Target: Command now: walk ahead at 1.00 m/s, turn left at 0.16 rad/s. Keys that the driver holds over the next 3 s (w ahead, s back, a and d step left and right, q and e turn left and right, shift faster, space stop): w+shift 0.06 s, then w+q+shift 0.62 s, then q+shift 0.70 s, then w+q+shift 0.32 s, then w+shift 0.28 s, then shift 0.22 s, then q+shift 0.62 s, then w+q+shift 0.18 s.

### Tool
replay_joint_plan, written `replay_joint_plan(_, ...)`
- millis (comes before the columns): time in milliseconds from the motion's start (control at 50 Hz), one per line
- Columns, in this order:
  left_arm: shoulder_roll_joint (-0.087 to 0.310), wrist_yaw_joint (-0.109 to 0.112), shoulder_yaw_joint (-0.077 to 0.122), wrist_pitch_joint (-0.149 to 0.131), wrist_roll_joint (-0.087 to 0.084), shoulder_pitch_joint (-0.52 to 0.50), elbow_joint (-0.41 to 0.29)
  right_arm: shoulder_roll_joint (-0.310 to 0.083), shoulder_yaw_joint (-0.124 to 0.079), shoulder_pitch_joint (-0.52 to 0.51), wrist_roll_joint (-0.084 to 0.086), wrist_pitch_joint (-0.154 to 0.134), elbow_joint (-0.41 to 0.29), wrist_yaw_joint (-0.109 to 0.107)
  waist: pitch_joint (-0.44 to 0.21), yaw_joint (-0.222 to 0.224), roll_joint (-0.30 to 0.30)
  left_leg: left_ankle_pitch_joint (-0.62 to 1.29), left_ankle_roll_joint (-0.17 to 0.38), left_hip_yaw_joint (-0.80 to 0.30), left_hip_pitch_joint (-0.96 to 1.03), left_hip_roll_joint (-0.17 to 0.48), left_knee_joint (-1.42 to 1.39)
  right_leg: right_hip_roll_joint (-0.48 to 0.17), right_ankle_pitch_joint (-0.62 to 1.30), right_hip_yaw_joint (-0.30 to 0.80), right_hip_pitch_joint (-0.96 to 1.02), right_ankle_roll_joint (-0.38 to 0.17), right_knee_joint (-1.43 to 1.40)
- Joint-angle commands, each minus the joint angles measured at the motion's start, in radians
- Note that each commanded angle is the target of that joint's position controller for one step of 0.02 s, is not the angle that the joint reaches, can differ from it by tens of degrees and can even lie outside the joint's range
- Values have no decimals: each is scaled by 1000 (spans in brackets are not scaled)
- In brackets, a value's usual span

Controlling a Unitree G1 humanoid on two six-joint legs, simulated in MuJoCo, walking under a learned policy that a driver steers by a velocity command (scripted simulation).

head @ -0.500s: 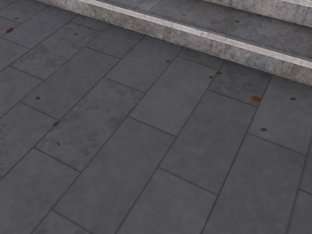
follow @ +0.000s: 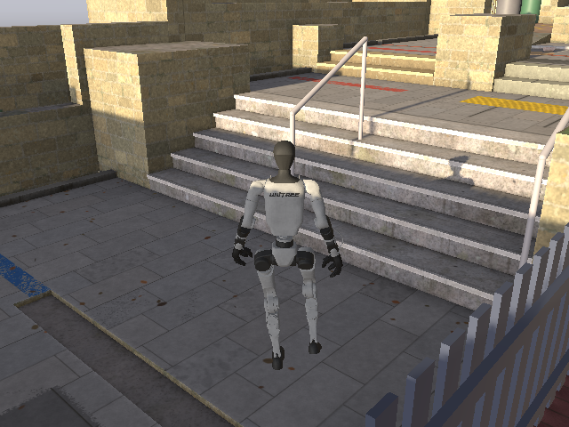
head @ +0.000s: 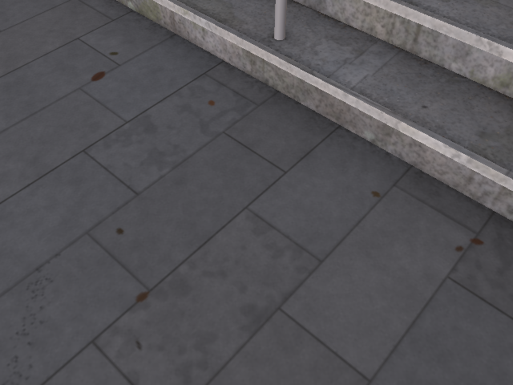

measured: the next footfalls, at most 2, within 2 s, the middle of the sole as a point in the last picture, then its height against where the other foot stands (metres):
right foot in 0.24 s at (318, 380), level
left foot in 0.70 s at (208, 253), level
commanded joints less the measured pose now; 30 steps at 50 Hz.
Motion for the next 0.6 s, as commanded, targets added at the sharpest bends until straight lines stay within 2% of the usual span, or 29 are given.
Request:
replay_joint_plan(20, 52, -19, 4, 13, 14, -46, -71, -79, -13, -2, 18, -48, -51, 1, 67, 21, 30, 191, 116, -292, 16, 259, -331, -42, 60, -27, -188, 25, -125)
replay_joint_plan(40, 52, -22, 1, 10, 11, -127, -97, -73, -10, 27, 20, -53, -41, 6, 106, 2, 27, 302, 102, -237, 1, 229, -351, -32, 125, -61, -206, 26, -200)
replay_joint_plan(60, 41, -26, -8, 5, 7, -182, -123, -82, -10, 24, 19, -57, -40, 10, 119, 0, 46, 355, 96, -197, -26, 210, -370, -22, 210, -76, -174, 26, -311)
replay_joint_plan(80, 39, -32, -14, -2, 4, -230, -137, -73, -8, 32, 25, -62, -34, 11, 127, -11, 35, 406, 85, -175, -64, 188, -389, -6, 310, -93, -102, 26, -414)
replay_joint_plan(100, 32, -39, -19, -7, 2, -266, -147, -81, -7, 61, 34, -67, -23, 9, 119, -24, 25, 469, 80, -175, -72, 195, -427, 23, 397, -116, -22, 17, -497)
replay_joint_plan(120, 31, -41, -22, -11, -5, -283, -154, -109, -12, 73, 39, -71, -13, 6, 115, -25, 39, 516, 80, -194, -60, 223, -455, 40, 474, -110, 47, 5, -553)
replay_joint_plan(140, 48, -37, -17, -12, -7, -292, -155, -130, -16, 78, 43, -72, -3, 1, 107, -23, 27, 595, 77, -196, 1, 239, -456, 59, 506, -110, 70, -6, -593)
replay_joint_plan(180, 88, -20, -6, -11, 1, -269, -151, -183, -25, 80, 39, -65, 12, -7, 46, 0, 36, 930, 64, -191, 158, 256, -336, 122, 420, -122, 131, -28, -633)
replay_joint_plan(200, 122, -5, 7, -11, 4, -202, -137, -210, -30, 87, 28, -60, 19, -12, -23, 36, 66, 1112, 49, -202, 216, 273, -212, 158, 330, -114, 219, -38, -628)
replay_joint_plan(220, 165, 14, 26, -12, -2, -55, -99, -233, -35, 80, 9, -50, 28, -15, -115, 108, 88, 1177, 34, -211, 213, 276, -12, 177, 228, -94, 381, -48, -612)
replay_joint_plan(240, 195, 35, 45, -12, -4, 157, -41, -243, -38, 28, -3, -42, 27, -17, -200, 227, 85, 1059, 23, -197, 101, 244, 254, 134, 177, -73, 612, -52, -635)
replay_joint_plan(260, 274, 59, 73, -13, 20, 339, -10, -143, -17, 30, -14, -47, 5, -18, -319, 269, 1, 708, 22, -165, -84, 177, 623, -68, -134, 130, 839, -62, -592)
replay_joint_plan(280, 332, 43, 89, -18, 39, 281, -13, -12, 13, 161, 60, -51, -43, -7, -494, 124, -398, -114, -21, -137, -382, 12, 1013, -350, -381, 728, 1020, -178, -836)
replay_joint_plan(300, 239, 26, 84, -15, 28, 159, -43, -105, 4, 66, 37, -44, -38, -19, -381, 118, -198, -52, 2, -155, -488, 86, 1052, -307, -433, 760, 903, -160, -936)
replay_joint_plan(320, 158, 23, 66, -21, 22, 82, -39, -113, -1, -18, 30, -36, -41, -16, -219, 101, -88, 28, -1, -139, -511, 150, 1013, -282, -349, 565, 750, -148, -930)
replay_joint_plan(340, 108, 21, 57, -26, 27, 72, -13, -97, 3, -64, 20, -26, -47, -7, -121, 84, 20, 44, 1, -123, -493, 185, 967, -252, -194, 441, 611, -136, -952)
replay_joint_plan(380, 57, 23, 41, -41, 27, 95, 42, -36, 11, -96, 2, 5, -72, 18, -32, 35, -1, 31, -4, -117, -464, 228, 933, -208, -64, 241, 446, -106, -990)
replay_joint_plan(420, 38, 11, 36, -61, -1, 104, 84, 12, 21, -152, 0, 35, -116, 37, 26, -1, -30, 28, -10, -111, -516, 268, 892, -195, 11, 96, 393, -70, -1045)
replay_joint_plan(440, 25, 5, 33, -68, -11, 115, 99, 22, 25, -205, -4, 42, -141, 45, 55, -2, -27, 59, -10, -94, -546, 277, 858, -168, 122, -2, 380, -43, -1056)
replay_joint_plan(480, 40, 4, 35, -85, -11, 72, 104, 26, 36, -285, -6, 46, -195, 63, 90, -35, -63, 186, -16, -58, -542, 282, 733, -132, 245, -146, 319, -30, -1105)
replay_joint_plan(520, 62, 8, 39, -93, -10, 51, 107, 6, 39, -349, 2, 43, -222, 78, 119, -45, -31, 296, -5, 15, -482, 254, 522, -75, 366, -276, 307, -18, -1138)
replay_joint_plan(540, 80, 14, 42, -94, -14, 80, 116, 4, 40, -390, -1, 41, -232, 86, 127, -31, -5, 335, 10, 70, -441, 232, 425, -62, 449, -316, 327, -12, -1157)
replay_joint_plan(560, 100, 21, 45, -92, -14, 110, 123, 6, 41, -403, 3, 40, -227, 91, 107, -16, 1, 359, 24, 117, -405, 195, 385, -49, 596, -347, 383, -7, -1154)
replay_joint_plan(580, 136, 24, 48, -92, -17, 129, 124, 8, 42, -412, 1, 36, -239, 92, 122, -33, -26, 363, 38, 134, -384, 186, 334, -89, 823, -355, 425, -4, -1105)
replay_joint_plan(600, 158, 31, 52, -82, -21, 144, 123, -18, 35, -394, 1, 34, -226, 87, 93, -50, -37, 343, 52, 165, -356, 145, 312, -99, 1056, -359, 507, 4, -1046)
Over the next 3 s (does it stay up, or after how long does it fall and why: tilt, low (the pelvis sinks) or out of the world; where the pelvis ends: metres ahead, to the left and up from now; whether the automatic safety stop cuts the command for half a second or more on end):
stays up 1.07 0.94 0.01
